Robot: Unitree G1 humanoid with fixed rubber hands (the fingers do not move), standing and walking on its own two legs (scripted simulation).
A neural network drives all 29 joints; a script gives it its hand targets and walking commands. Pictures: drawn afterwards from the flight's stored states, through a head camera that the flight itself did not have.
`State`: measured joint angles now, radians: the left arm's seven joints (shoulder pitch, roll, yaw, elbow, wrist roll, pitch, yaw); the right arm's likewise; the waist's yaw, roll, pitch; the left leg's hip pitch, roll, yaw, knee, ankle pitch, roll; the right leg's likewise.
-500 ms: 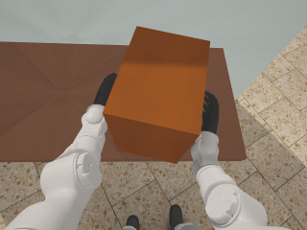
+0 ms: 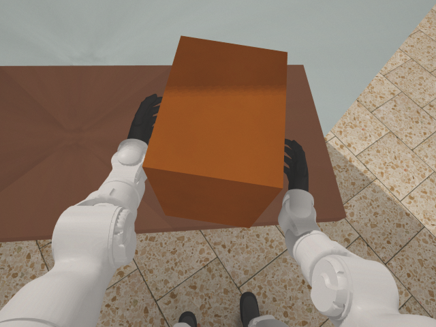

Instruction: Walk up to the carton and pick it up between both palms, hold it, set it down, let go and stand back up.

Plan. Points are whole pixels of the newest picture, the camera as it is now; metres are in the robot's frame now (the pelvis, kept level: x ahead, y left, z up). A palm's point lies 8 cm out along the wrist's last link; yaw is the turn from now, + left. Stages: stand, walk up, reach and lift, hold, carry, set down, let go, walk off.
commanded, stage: set down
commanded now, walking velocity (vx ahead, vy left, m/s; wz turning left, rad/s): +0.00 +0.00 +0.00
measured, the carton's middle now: (219, 143) +0.47 -0.01 -0.04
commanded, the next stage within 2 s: none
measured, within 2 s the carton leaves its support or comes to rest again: neither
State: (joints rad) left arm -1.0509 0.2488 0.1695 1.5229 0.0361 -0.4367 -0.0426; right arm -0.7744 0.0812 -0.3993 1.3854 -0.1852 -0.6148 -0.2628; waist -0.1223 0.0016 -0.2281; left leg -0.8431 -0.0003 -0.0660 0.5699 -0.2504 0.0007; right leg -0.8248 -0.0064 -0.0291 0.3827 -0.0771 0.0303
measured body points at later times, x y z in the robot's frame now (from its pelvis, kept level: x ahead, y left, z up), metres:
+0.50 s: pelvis -0.04 +0.00 -0.01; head +0.06 +0.03 +0.43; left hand +0.41 +0.18 -0.01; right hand +0.35 -0.16 -0.01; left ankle -0.02 +0.10 -0.72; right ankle +0.03 -0.15 -0.72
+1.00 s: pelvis -0.04 +0.00 -0.01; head +0.06 +0.03 +0.43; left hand +0.37 +0.19 -0.04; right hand +0.31 -0.17 -0.03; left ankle -0.02 +0.10 -0.72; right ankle +0.03 -0.15 -0.72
